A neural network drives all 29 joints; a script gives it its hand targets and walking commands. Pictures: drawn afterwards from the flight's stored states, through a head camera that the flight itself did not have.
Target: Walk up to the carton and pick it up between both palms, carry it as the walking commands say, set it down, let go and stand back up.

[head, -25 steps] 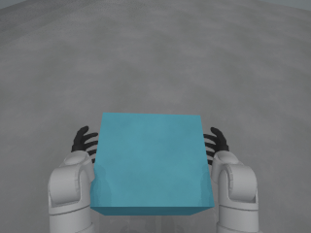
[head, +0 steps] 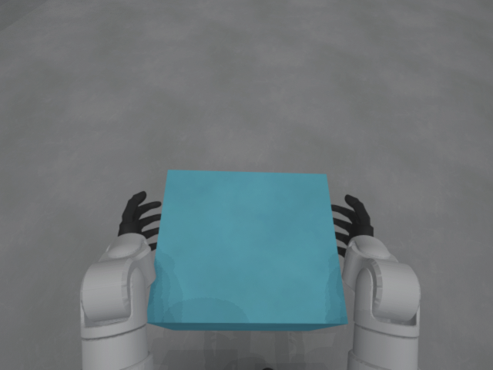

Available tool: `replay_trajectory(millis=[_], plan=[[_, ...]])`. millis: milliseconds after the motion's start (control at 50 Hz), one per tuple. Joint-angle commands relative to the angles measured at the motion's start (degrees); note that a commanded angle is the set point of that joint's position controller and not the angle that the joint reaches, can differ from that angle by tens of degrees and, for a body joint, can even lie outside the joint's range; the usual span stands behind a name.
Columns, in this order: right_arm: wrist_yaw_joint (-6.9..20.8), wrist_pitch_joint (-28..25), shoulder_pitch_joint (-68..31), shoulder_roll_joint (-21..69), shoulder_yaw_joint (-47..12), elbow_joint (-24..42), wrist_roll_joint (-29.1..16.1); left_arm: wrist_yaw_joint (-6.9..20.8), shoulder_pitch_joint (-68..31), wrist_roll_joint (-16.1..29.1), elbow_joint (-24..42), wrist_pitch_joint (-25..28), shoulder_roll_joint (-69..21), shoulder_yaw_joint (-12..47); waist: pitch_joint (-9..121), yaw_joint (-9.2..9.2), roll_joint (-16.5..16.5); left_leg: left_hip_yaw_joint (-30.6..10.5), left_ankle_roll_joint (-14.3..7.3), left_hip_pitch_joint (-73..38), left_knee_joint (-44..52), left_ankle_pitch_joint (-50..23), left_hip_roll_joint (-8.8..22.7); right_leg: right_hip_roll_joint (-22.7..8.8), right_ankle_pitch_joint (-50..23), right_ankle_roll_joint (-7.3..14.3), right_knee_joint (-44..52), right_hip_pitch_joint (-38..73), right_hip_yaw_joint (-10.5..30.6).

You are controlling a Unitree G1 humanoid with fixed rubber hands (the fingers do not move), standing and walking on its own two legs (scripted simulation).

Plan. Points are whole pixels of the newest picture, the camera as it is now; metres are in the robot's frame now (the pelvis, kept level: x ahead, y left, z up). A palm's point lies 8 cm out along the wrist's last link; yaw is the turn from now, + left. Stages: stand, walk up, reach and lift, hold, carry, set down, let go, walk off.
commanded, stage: carry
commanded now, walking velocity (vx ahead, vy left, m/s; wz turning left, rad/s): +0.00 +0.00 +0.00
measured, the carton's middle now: (244, 257) +0.30 +0.01 -0.03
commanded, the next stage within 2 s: none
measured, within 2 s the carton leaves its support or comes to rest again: neither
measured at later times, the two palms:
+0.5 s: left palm (134, 192) +0.36 +0.18 +0.08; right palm (346, 202) +0.35 -0.15 +0.07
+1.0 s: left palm (148, 186) +0.36 +0.15 +0.09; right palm (365, 204) +0.34 -0.17 +0.08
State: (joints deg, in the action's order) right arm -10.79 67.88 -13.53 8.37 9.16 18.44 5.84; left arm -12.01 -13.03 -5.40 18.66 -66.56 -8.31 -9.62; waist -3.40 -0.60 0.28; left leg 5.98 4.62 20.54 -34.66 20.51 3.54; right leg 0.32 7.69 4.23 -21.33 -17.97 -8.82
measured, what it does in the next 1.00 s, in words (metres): steps on the spot: left foot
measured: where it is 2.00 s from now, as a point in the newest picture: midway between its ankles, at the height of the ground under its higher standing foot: (283, 269)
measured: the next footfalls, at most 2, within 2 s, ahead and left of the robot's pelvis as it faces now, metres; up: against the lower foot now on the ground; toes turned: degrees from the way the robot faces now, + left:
left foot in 0.04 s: +0.08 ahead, +0.13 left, +0.00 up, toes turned +8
left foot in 1.38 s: +0.36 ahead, +0.05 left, +0.00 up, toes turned -11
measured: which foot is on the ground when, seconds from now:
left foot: up 0.00-0.02, down 0.04-1.00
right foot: down 0.00-1.00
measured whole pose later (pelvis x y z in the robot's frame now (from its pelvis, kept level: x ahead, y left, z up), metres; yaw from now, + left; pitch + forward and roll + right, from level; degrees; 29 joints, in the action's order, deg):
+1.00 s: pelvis +0.08 +0.01 -0.01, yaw -5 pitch +3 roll +1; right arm -9.9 71.0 -14.8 8.6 8.8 9.5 9.2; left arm -11.6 -13.9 -6.7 10.8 -70.3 -8.1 -12.4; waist 9.5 -0.7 0.1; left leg 11.7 0.2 11.4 -27.6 19.0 3.7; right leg -0.2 20.8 3.3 -31.2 -14.8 -4.5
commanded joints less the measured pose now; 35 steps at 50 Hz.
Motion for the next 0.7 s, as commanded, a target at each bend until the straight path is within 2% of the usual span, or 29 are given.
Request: replay_trajectory(millis=[0,20,40,60,80,100,180,220,260,500,680], plan=[[21.5,-0.3,-26.3,55.6,-44.2,5.8,-25.4,24.3,-25.1,25.8,4.5,-1.1,-55.0,43.2,32.5,0.3,-7.7,3.6,-0.6,-11.4,13.8,-14.9,-1.0,-12.3,-36.4,2.0,-4.1,21.3,5.6],[21.7,0.0,-26.6,55.4,-44.3,5.5,-25.4,24.4,-24.7,25.6,4.0,-1.5,-54.6,42.9,31.9,0.41,-7.4,1.8,-1.7,-15.3,15.4,-20.6,1.8,-10.8,-28.3,0.3,-4.7,16.9,5.5],[22.0,0.5,-27.3,54.7,-43.9,5.5,-25.4,24.3,-24.3,25.1,3.2,-1.8,-54.5,42.7,32.3,0.45,-4.1,-4.0,-3.1,-20.5,15.1,-28.7,7.4,-9.3,-16.2,-1.2,-6.9,10.3,5.4],[22.2,0.5,-26.1,54.2,-42.6,3.0,-24.6,24.5,-25.7,25.2,3.5,-2.4,-54.6,43.3,30.7,0.25,3.1,-7.0,-5.8,-20.1,12.0,-37.4,11.2,-7.0,-5.8,-2.7,-7.0,7.2,5.3],[22.5,0.9,-25.8,54.0,-42.0,1.5,-24.2,24.6,-26.6,24.7,2.4,-3.0,-54.6,43.3,29.2,0.23,5.8,-8.1,-7.1,-20.2,11.5,-41.7,12.6,-6.6,0.6,-3.1,-6.9,5.5,6.2],[22.6,1.2,-25.7,54.0,-41.6,0.3,-23.9,24.8,-27.1,24.5,1.3,-3.4,-54.4,43.0,28.3,0.27,6.6,-7.3,-6.9,-19.8,10.6,-44.0,12.3,-6.6,0.6,-3.2,-6.5,4.8,6.6],[22.9,2.0,-27.3,54.5,-40.4,-3.1,-23.7,25.1,-28.3,24.5,-3.6,-4.1,-55.3,41.7,27.8,0.75,4.4,-3.9,-4.2,-17.0,6.3,-47.0,8.8,-8.5,-19.5,-2.6,-8.5,8.0,7.5],[23.0,2.2,-28.2,54.8,-40.3,-3.9,-23.9,25.1,-28.6,24.2,-5.2,-4.1,-55.5,41.0,28.0,0.85,2.5,-3.6,-4.0,-16.3,4.9,-46.9,8.3,-8.8,-24.0,-2.5,-9.5,8.7,7.4],[23.1,2.2,-29.5,55.2,-40.5,-4.0,-24.4,25.0,-29.2,23.9,-6.0,-3.9,-55.8,40.6,28.0,0.91,1.5,-3.5,-4.0,-15.8,4.0,-46.5,8.1,-8.9,-25.7,-2.4,-9.9,9.0,7.2],[22.8,1.4,-30.9,55.9,-41.3,-2.6,-25.1,24.7,-30.9,24.2,-4.1,-2.8,-56.0,40.5,28.9,1.0,0.2,-3.7,-4.2,-13.6,2.9,-35.7,7.3,-10.6,-28.6,-1.4,-10.4,11.0,7.8],[22.8,0.9,-31.3,55.1,-40.9,-2.6,-24.5,24.8,-31.1,24.0,-4.2,-2.3,-55.7,40.0,25.7,0.82,0.0,-4.6,-4.9,-10.4,5.8,-22.1,7.0,-10.3,-12.6,-1.0,-7.2,8.2,9.1]])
